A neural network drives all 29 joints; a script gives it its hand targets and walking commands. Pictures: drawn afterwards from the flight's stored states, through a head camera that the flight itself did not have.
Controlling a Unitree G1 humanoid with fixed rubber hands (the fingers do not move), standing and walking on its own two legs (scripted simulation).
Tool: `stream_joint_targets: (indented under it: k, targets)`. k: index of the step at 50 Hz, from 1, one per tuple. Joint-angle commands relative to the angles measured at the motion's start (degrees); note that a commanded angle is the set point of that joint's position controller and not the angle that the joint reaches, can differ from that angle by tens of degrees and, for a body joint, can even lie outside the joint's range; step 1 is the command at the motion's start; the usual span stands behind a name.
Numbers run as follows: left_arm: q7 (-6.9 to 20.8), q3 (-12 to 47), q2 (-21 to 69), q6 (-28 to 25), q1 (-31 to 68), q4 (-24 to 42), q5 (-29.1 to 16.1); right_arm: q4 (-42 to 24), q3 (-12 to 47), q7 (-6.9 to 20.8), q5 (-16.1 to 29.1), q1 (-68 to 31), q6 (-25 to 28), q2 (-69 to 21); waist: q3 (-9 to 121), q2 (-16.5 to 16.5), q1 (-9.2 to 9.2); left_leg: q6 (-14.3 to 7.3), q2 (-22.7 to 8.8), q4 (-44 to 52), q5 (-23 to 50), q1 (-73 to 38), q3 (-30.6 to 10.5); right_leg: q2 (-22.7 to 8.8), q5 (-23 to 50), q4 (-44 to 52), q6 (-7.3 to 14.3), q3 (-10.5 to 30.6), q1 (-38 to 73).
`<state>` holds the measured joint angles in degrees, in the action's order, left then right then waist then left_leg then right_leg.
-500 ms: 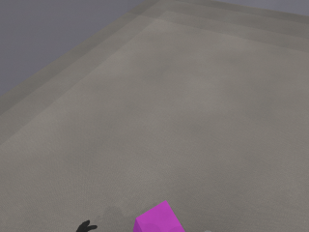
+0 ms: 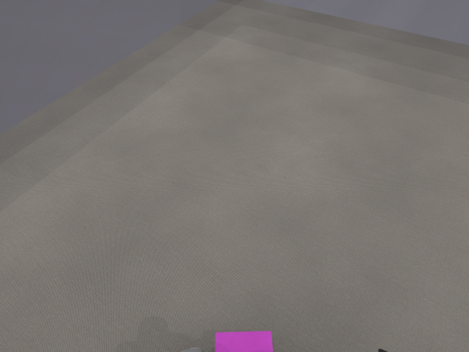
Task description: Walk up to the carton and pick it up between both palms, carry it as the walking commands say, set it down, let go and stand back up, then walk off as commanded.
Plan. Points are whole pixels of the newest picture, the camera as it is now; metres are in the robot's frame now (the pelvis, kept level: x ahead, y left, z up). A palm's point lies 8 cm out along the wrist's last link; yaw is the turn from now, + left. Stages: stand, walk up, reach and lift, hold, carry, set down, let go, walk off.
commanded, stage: stand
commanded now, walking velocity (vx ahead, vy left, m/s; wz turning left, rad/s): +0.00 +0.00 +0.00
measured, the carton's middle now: out of the picture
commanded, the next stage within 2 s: none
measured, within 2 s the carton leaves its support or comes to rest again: neither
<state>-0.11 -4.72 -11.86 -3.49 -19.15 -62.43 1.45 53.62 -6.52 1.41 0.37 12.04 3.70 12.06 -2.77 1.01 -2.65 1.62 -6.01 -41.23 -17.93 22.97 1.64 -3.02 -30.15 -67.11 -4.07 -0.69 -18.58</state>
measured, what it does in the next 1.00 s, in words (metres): steps on the spot: right foot, then left foot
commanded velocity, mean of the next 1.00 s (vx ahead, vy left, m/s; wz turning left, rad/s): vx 0.00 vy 0.00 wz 0.00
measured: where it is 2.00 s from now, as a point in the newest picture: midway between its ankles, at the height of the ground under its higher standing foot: outside the picture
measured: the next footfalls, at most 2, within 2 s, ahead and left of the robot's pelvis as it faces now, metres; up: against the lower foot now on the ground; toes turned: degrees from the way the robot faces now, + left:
right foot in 0.22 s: +0.12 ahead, -0.16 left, +0.00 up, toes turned -2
left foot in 0.54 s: +0.07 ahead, +0.12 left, +0.00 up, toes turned +3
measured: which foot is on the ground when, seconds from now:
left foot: down 0.00-0.22, up 0.24-0.52, down 0.54-1.00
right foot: up 0.00-0.20, down 0.22-1.00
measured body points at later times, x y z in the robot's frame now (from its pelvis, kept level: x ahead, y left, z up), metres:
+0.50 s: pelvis +0.04 -0.03 +0.01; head +0.05 -0.05 +0.46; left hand +0.05 +0.19 -0.14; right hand +0.10 -0.29 -0.14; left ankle +0.03 +0.12 -0.71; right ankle +0.08 -0.16 -0.72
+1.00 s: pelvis +0.02 -0.02 +0.01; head +0.02 -0.01 +0.46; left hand +0.00 +0.21 -0.14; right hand +0.08 -0.27 -0.13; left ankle +0.03 +0.12 -0.72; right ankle +0.08 -0.16 -0.72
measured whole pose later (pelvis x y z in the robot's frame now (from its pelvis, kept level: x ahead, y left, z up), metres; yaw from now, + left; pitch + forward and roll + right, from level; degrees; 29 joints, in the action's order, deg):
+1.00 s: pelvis +0.02 -0.02 +0.01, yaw +0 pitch +0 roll +0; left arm -0.9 -4.7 -8.5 0.0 -18.8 -61.4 1.4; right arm 55.1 -6.5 -1.0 0.4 14.5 -1.9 10.9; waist 0.4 -0.2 -2.8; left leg 1.3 -2.8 -31.5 -15.3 16.0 2.3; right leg -2.5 -10.5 -29.6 -0.9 -0.8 -19.0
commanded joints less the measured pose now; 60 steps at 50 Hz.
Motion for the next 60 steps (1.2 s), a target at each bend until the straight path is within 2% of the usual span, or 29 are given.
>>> stream_joint_targets:
  k: [1, 4, 6, 7, 8, 9, 10, 11, 13, 14, 15, 16, 18, 21, 23, 25, 27, 28, 31, 35, 38, 39, 41, 47, 48, 50, 52, 54, 60]
  targets:
    - [-0.1, 0.6, -1.1, 0.8, 1.9, 5.7, -0.7, -0.7, 1.2, -1.6, -2.3, 4.0, 0.6, 6.6, 3.6, 9.9, 1.9, -6.4, -8.1, 18.2, 46.6, -11.7, -3.6, -1.6, 4.4, 9.4, 1.6, -2.2, -6.7]
    - [-0.8, 1.1, 0.2, 2.5, -0.2, 4.1, -0.6, 0.3, 2.2, -2.4, -2.8, 6.1, -0.5, 4.2, 3.4, 11.4, 1.07, -7.7, -7.6, 19.4, 41.3, -6.3, -1.4, 0.0, 6.7, 20.5, 0.8, -3.9, -0.5]
    - [-0.9, 1.2, -1.2, 2.3, -3.0, 2.8, 0.0, -0.2, 1.6, -2.7, -2.0, 3.9, -1.5, 5.6, 7.0, 12.0, -1.29, -5.7, -5.9, 16.1, 26.7, -5.3, 0.1, -0.7, 16.6, 27.7, 0.9, -4.5, 6.8]
    - [-0.7, 1.2, -1.4, 2.4, -7.7, 0.7, 0.2, -1.1, 1.6, -2.8, -1.6, 1.4, -2.1, 5.3, 9.6, 7.9, -3.17, -4.5, -4.5, 12.5, 16.3, -0.9, 0.6, 0.5, 23.0, 31.3, 1.1, -6.7, 14.2]
    - [-1.2, 0.7, -4.0, 2.2, -8.4, 0.2, 0.1, -2.1, 1.6, -2.7, -1.9, 0.4, -3.1, 5.1, 7.4, -4.2, -4.03, -2.0, -2.3, 7.7, 5.8, 0.0, 0.4, 0.0, 26.7, 40.1, 0.3, -5.6, 14.7]
    - [-1.2, 0.2, -8.4, 1.3, -8.1, -0.3, 1.1, -2.9, 1.9, -3.2, -1.8, 2.3, -3.8, 2.3, 6.3, -19.4, -3.26, 2.0, 3.3, -1.9, -7.6, 4.4, 3.3, -12.8, 34.9, 47.5, 2.8, 12.5, 13.2]
    - [-1.6, 0.8, -8.5, 1.2, -1.9, 1.8, 0.6, -3.2, 2.1, -3.2, -1.1, 2.6, -4.6, 0.7, 4.9, -20.2, -0.43, 2.5, 4.2, -5.9, -18.1, 4.6, -1.4, -17.8, 44.2, 48.9, 7.2, 21.9, 10.6]
    - [-1.5, 1.2, -6.9, 1.1, 2.7, 3.2, 0.5, -2.0, 1.8, -3.3, -1.5, 3.0, -5.8, 1.1, 5.1, -15.4, 0.55, 1.9, 2.5, -8.0, -17.0, -2.0, -2.7, -18.1, 41.0, 49.3, 11.2, 19.8, 2.7]
    - [-1.7, 1.2, -8.1, 1.8, 7.9, 4.9, 0.9, -2.3, 2.0, -3.0, -1.9, 4.0, -5.8, 1.4, -0.4, -13.8, 2.8, 2.0, 2.9, -4.4, -11.8, 0.5, -0.5, -13.5, 31.2, 50.0, 11.4, 14.6, 2.1]
    - [-1.8, 1.6, -4.7, 1.1, 9.1, 5.7, 0.8, -2.6, 1.7, -2.7, -1.8, 0.6, -5.5, 1.4, 0.2, -11.3, 2.32, 1.8, 3.0, -2.7, -10.7, -0.4, -0.2, -11.4, 40.1, 49.0, 11.1, 13.4, 3.1]
    - [-1.8, 1.7, -5.8, 1.2, 5.9, 4.6, 0.4, -2.3, 1.8, -2.3, -1.9, 3.0, -5.2, 1.3, 5.6, -13.7, 2.63, 2.3, 4.5, -1.2, -9.4, -1.5, -0.2, -8.8, 47.2, 46.2, 10.2, 11.0, 8.8]
    - [-1.8, 1.6, -5.7, 0.7, 3.6, 3.6, 0.3, -1.0, 1.5, -2.8, -2.1, 3.6, -5.2, 2.2, 5.0, -14.2, 2.58, 2.1, 3.7, -2.4, -9.4, -1.1, -1.3, -10.4, 55.3, 45.3, 10.0, 11.6, 9.4]
    - [-1.5, 1.7, -4.6, 0.6, 1.7, 3.1, 0.3, -0.4, 2.1, -2.6, -1.6, 5.0, -5.2, -1.2, 7.9, -10.7, 2.59, 1.9, 4.7, -0.9, -11.0, -5.0, 0.2, -9.3, 51.3, 45.9, 9.8, 9.8, 10.1]
    - [-1.7, 0.9, -3.8, 0.7, 3.0, 3.6, 0.0, -0.2, 2.3, -3.9, -1.4, 5.1, -6.2, -1.7, 7.5, -14.2, 2.41, 1.2, 4.5, 4.6, -6.8, -6.3, -0.1, -9.0, 37.0, 46.3, 10.4, 9.7, 8.0]
    - [-1.4, 1.3, -3.1, 1.5, 6.9, 4.2, 0.0, -0.2, 2.4, -2.9, -1.2, 4.8, -5.4, 0.4, 6.5, -8.9, 4.65, 1.3, 5.9, 12.1, 5.1, -10.6, 0.9, -5.8, 33.1, 46.7, 8.5, 7.8, 3.2]
    - [-1.7, 0.9, -0.7, 2.6, 5.2, 3.9, -1.2, 0.7, 2.3, -3.2, -1.8, 6.7, -4.6, 2.3, 7.6, -4.1, 5.08, 0.9, -1.1, 18.6, 13.6, -15.0, -4.3, -2.7, 23.2, 44.3, 4.8, 4.4, 0.6]
    - [-1.3, 0.8, -0.5, 3.3, 3.5, 3.3, -1.0, -0.3, 2.6, -3.2, -2.2, 2.0, -4.4, 4.4, 5.0, 3.0, 1.7, -0.8, -4.8, 22.4, 10.0, -8.8, -9.0, 0.8, 15.7, 42.3, 2.7, 0.7, 3.4]
    - [-1.1, 0.4, -0.3, 3.4, 1.4, 2.7, -1.0, 0.0, 2.5, -2.9, -2.4, 2.1, -4.2, 4.5, 4.5, 2.4, -0.17, -1.3, -4.4, 23.8, 4.4, -5.8, -7.6, 0.0, 17.0, 43.8, 2.5, 1.4, 7.0]
    - [-1.4, 0.6, -1.4, 3.5, 2.4, 2.2, 0.2, 0.2, 3.0, -3.2, -1.4, 0.9, -3.7, 3.0, 1.2, 6.4, 2.22, -0.8, -1.7, 25.2, -3.1, -5.1, -5.4, -1.2, 18.9, 44.7, 3.6, 3.1, 4.7]
    - [-1.0, 1.8, 1.8, 3.2, 1.8, 2.2, -0.1, 0.5, 2.0, -3.2, -1.6, 2.5, -4.2, 4.7, 0.1, 0.7, 1.53, -1.9, -1.7, 25.5, -5.6, -4.6, -6.7, -0.8, 17.4, 45.8, 4.0, 2.9, 4.2]
    - [-0.8, 2.1, 1.8, 3.6, -0.6, 1.2, -0.4, 0.2, 2.2, -3.3, -1.3, 4.6, -4.9, 3.3, -2.8, 1.0, 1.8, -2.0, -0.7, 26.0, -8.4, -3.4, -5.9, -0.2, 13.9, 45.8, 3.6, 3.1, 1.9]
    - [-0.7, 1.3, -0.6, 3.8, -2.3, 1.1, -0.2, 0.7, 2.1, -3.3, -1.4, 5.0, -4.7, 4.4, -1.0, 4.7, 1.4, -2.2, -1.1, 26.1, -10.1, -3.3, -6.3, -0.3, 15.9, 46.6, 3.1, 2.3, 3.1]
    - [-0.8, 1.3, -0.5, 3.8, -0.2, 2.3, 0.1, -0.4, 2.2, -3.2, -1.4, 3.0, -5.2, 3.4, -1.8, 2.5, 0.81, -1.4, 0.0, 25.7, -11.5, -1.8, -5.5, -0.3, 10.8, 47.8, 3.6, 3.7, 1.8]
    - [-1.1, 1.3, -1.5, 2.8, 0.4, 2.7, 0.1, 0.1, 2.1, -2.8, -1.8, 5.2, -4.1, 3.2, 3.0, -0.5, 3.67, -2.1, 0.5, 21.2, -2.3, -9.4, -4.0, -1.6, 12.7, 48.7, 3.9, 5.4, 2.3]
    - [-0.8, 1.3, -2.5, 2.8, -0.3, 2.8, -0.4, 0.5, 1.8, -2.6, -1.8, 4.8, -4.5, 4.0, 2.3, 1.4, 2.29, -1.6, 0.7, 20.8, -1.9, -8.6, -3.6, -2.1, 13.2, 49.8, 3.7, 5.7, 1.2]
    - [-1.3, 1.0, -3.4, 2.5, -1.6, 2.3, 0.0, 2.0, 3.0, -2.8, -1.6, 8.3, -4.6, 0.1, 1.3, -3.6, 3.05, -2.0, 1.5, 20.3, 0.5, -9.5, -2.4, -2.3, 11.0, 50.1, 3.9, 7.0, 0.0]
    - [-0.9, 0.3, -4.0, 2.6, -1.0, 2.7, 0.2, 1.7, 3.4, -3.0, -1.5, 6.2, -4.4, 0.6, 2.4, 0.6, 2.26, -1.6, 1.0, 20.2, 2.4, -10.6, -2.4, -2.4, 13.0, 49.5, 4.6, 6.3, 0.4]
    - [-1.2, 0.6, -3.8, 3.0, -0.3, 2.5, -0.1, 1.4, 3.3, -2.7, -1.2, 6.6, -3.6, 0.0, 2.9, -2.4, 2.73, -1.7, 1.0, 20.3, 3.4, -10.3, -2.8, -2.7, 12.3, 49.7, 4.7, 6.5, 1.6]
    - [-1.5, 0.7, -2.2, 2.9, -1.9, 1.5, -0.2, 1.8, 3.0, -2.5, -1.6, 5.7, -3.8, 1.0, 2.9, 2.0, 2.04, -1.6, 0.8, 22.4, 0.1, -7.8, -3.6, -1.5, 14.8, 47.2, 4.1, 4.8, 3.8]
